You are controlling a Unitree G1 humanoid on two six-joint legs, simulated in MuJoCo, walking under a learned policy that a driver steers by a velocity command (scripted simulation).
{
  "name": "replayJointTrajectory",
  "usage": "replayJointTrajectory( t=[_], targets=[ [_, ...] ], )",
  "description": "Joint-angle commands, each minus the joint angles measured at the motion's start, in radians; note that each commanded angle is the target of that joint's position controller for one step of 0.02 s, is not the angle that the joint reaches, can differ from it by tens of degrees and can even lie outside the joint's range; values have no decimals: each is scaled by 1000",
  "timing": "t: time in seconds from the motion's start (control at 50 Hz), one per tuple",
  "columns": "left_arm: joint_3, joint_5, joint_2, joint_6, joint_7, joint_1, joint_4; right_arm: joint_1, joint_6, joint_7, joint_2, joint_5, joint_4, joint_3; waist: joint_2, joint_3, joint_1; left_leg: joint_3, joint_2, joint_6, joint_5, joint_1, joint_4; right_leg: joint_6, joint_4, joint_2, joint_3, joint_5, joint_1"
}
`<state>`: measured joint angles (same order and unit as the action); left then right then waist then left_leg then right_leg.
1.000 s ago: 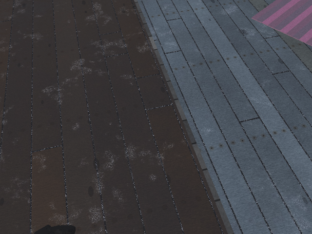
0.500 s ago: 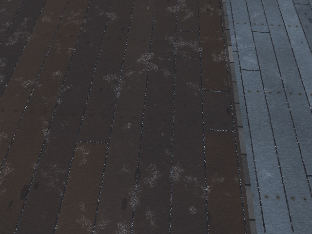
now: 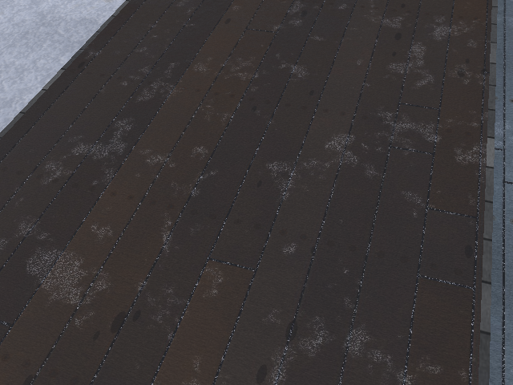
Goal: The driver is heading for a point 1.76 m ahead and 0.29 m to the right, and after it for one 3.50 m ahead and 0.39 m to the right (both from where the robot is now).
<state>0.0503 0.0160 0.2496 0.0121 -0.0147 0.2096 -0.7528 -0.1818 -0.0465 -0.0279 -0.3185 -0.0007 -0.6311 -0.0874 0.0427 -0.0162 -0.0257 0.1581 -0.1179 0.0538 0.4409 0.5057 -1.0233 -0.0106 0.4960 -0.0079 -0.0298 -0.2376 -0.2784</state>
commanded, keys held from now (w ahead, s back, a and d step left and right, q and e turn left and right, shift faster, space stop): no key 1.00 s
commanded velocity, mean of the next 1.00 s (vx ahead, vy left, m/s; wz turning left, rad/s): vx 0.00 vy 0.00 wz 0.04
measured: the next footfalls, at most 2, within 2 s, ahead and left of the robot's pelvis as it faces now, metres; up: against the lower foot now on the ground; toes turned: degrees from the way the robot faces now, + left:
left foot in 0.16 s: +0.02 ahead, +0.15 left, +0.00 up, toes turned -3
left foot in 1.72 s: +0.42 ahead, +0.14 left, +0.00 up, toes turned +2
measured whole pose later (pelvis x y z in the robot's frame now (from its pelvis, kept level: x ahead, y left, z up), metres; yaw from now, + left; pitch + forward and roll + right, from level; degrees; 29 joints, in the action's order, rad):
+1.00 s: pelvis +0.00 +0.02 +0.00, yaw +0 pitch -2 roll +0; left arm 0.04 0.00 0.21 -0.01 -0.05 0.21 -1.04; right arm -0.26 0.01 -0.03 -0.20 0.00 -0.93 -0.03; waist 0.00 -0.04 -0.02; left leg 0.06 -0.02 0.00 0.31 0.18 -0.52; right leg 0.04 0.52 -0.03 -0.03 -0.25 -0.23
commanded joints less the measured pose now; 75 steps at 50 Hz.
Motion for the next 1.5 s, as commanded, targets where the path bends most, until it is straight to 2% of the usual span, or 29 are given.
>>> replayJointTrajectory(
  t=[0.02, 0.06, 0.08, 0.12, 0.14, 0.16, 0.18, 0.2, 0.22, 0.24, 0.28, 0.38, 0.56, 1.04, 1.08, 1.12, 1.18, 1.22, 1.24, 1.26, 1.28, 1.3, 1.32, 1.34, 1.36, 1.4, 1.42, 1.46, 1.5],
  targets=[
    [15, -7, 101, 9, -4, -106, 80, -24, 3, -1, -18, 5, 45, -5, -189, 60, 46, -42, 69, 40, -19, -19, 52, -174, -147, -179, -163, 328, 97],
    [21, -7, 120, -2, -5, -69, 67, 32, 9, 4, 17, 4, 58, 14, -233, 76, 5, -104, 104, 45, 2, -112, 254, -173, -127, -164, -143, 342, 125],
    [26, -8, 140, -7, -5, -40, 57, 43, 10, 6, 9, 9, 59, 13, -248, 80, -10, -122, 103, 45, 14, -144, 330, -182, -116, -175, -159, 348, 140],
    [26, -20, 152, -13, -4, -32, 50, 0, 13, 8, -12, 16, 31, 5, -238, 78, 9, -148, 95, 26, -142, -241, 554, -175, -87, -178, -173, 359, 137],
    [22, -28, 142, -9, -2, -12, 40, -18, 15, 8, -19, 10, 16, 5, -219, 68, 17, -139, 98, 5, -265, -307, 677, -150, -81, -168, -172, 360, 114],
    [17, -25, 131, 3, 1, 14, 31, -24, 16, 3, -49, -1, 18, 3, -182, 83, 12, -78, 141, -23, -363, -394, 694, -102, -80, -162, -172, 319, 68],
    [9, 0, 113, 21, 12, 23, 39, -40, 14, -6, -108, -12, 24, -6, -63, 125, -13, -4, 229, -58, -607, -487, 613, -54, -26, -115, -116, 255, 5],
    [3, 3, 81, 34, 18, 42, 33, -29, 14, 0, -104, -14, -7, -9, 88, 136, -44, -12, 223, -107, -486, -407, 564, -3, -52, -41, -25, 103, 36],
    [4, 10, 110, 35, 18, -28, 29, -9, 19, 11, -45, -15, 7, 2, 50, 104, 4, -14, 198, -113, -367, -344, 585, 32, -25, -28, -7, 71, 65],
    [7, 6, 109, 31, 17, -61, 30, -8, 24, 14, -17, -23, -2, 12, 28, 82, 11, -15, 193, -101, -304, -310, 600, 36, -20, -26, -3, 69, 68],
    [5, 1, 97, 15, 9, -65, 23, -3, 36, 14, -28, -20, -8, 12, 26, 28, 10, -24, 178, -84, -276, -261, 606, 28, -14, -27, -4, 89, 60],
    [7, -3, 86, 5, -1, -44, -13, -23, 48, 6, -12, -16, -29, 23, 13, -2, 5, -27, 169, -76, -227, -221, 609, 28, -18, -28, -7, 76, 71],
    [12, -8, 90, 3, -14, -23, -93, -48, 59, 3, 2, -13, -81, 29, -29, 0, 7, -42, 151, -76, -233, -231, 603, 40, -24, -31, -10, 91, 82],
    [7, -16, 65, -13, -35, 28, -281, -118, 61, -12, 20, -3, -292, 41, -40, -27, 9, -90, 121, -64, -272, -253, 621, 30, -53, -21, 3, 106, 91],
    [7, -24, 57, -16, -37, 52, -301, -144, 55, -16, 9, 5, -316, 37, -21, -22, 14, -94, 106, -86, 23, -245, 637, 17, -19, 21, 47, -152, 71],
    [9, -29, 62, -6, -38, 31, -287, -153, 57, -19, -27, 15, -311, 27, 17, -103, 29, -11, 155, -141, 330, -183, 689, -8, 38, 37, 57, -379, -45],
    [-4, -37, 7, 47, -13, -2, -260, -205, 87, -11, -89, 32, -328, 5, 161, -146, 50, 281, 355, -258, 421, -216, 831, -20, 249, 28, 76, -198, -146],
    [-4, -49, 8, 73, 5, 39, -266, -133, 96, -5, -72, 34, -307, 11, 145, -163, 2, 282, 371, -265, 342, -157, 829, -63, 188, 0, 56, -207, -76],
    [-3, -53, 1, 80, 10, 117, -293, -71, 96, -1, -59, 39, -290, 16, 127, -157, -49, 202, 322, -228, 279, -89, 783, -80, 45, 7, 65, -180, 70],
    [7, -45, 21, 84, 11, 207, -333, -28, 98, 1, -35, 38, -272, 23, 67, -139, -82, 99, 247, -183, 153, -27, 670, -75, -39, 9, 35, -106, 211],
    [29, -37, 100, 86, 9, 330, -365, -2, 107, 4, 27, 30, -254, 40, -133, -84, -113, -76, 131, -114, 8, 84, 368, -118, -163, -138, -215, -197, 352],
    [55, -32, 229, 94, 24, 438, -378, 11, 127, -3, 42, 33, -209, 41, -376, -44, -129, -154, 48, -80, 84, 246, 95, -255, -332, -353, -643, -300, 440],
    [30, -13, 159, 106, 27, 370, -359, 12, 141, -1, -4, 49, -210, 30, -254, -76, -83, -64, 101, -95, 106, 316, -91, -285, -347, -397, -722, -322, 401],
    [15, -18, 104, 113, 27, 298, -331, -14, 151, 10, -2, 54, -225, 31, -180, -118, -47, -49, 146, -117, 13, 358, -159, -257, -334, -364, -607, -280, 382],
    [9, -22, 90, 114, 31, 255, -312, -30, 158, 17, 5, 47, -245, 31, -143, -110, -29, -68, 180, -132, -80, 360, -156, -218, -337, -315, -490, -227, 376],
    [-10, -23, 47, 103, 32, 241, -302, 16, 163, 26, -17, 28, -240, 16, -126, -106, -25, -101, 223, -130, -203, 331, -68, -162, -355, -249, -310, 1, 362],
    [-16, -19, 31, 95, 28, 268, -308, 26, 160, 34, -4, 26, -239, 16, -143, -89, -28, -125, 223, -119, -235, 303, -31, -154, -357, -222, -245, 102, 361],
    [-18, -15, 48, 83, 15, 301, -309, 75, 151, 43, 31, 23, -223, 25, -139, -81, -36, -163, 213, -89, -285, 290, 62, -160, -361, -199, -165, 236, 353],
    [-16, -12, 79, 75, 2, 296, -297, 176, 147, 47, 61, 23, -185, 40, -124, -102, -48, -185, 196, -67, -354, 241, 220, -162, -383, -184, -114, 251, 285]
  ],
)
